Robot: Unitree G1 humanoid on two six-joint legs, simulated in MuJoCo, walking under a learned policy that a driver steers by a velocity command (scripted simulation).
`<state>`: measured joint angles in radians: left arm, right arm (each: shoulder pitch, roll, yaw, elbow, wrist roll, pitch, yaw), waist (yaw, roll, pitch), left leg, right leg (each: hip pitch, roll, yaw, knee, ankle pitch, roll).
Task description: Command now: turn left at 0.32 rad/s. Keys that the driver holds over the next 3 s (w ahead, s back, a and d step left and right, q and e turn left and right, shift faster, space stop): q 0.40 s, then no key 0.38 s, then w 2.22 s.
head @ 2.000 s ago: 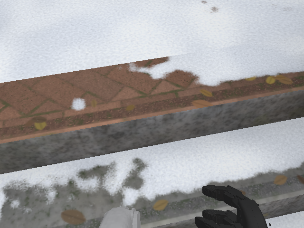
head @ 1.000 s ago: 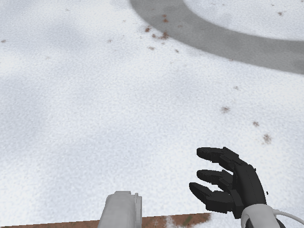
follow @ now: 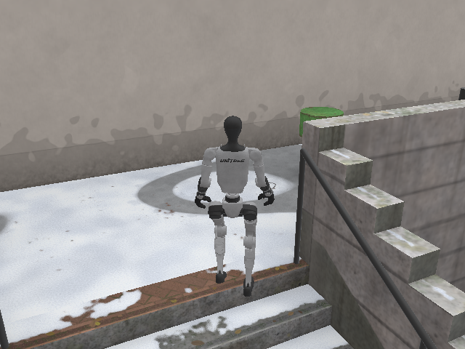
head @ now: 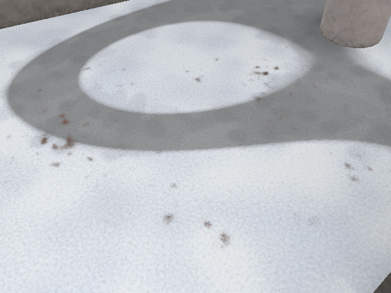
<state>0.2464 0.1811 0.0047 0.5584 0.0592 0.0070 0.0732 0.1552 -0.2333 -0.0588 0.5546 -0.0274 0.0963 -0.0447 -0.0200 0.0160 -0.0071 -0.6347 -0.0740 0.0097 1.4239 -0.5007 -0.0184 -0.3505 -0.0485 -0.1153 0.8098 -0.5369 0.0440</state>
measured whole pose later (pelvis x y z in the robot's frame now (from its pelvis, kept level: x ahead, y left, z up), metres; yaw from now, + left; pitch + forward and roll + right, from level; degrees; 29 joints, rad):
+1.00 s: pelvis +0.05 -0.18 -0.03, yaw +20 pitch +0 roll +2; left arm 0.23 0.21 0.03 0.57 0.04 0.06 0.04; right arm 0.21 -0.18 -0.04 0.59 -0.06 0.04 -0.05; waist -0.06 -0.04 0.02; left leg -0.55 -0.07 0.17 1.00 -0.50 0.12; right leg -0.50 0.10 0.12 1.33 -0.59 -0.01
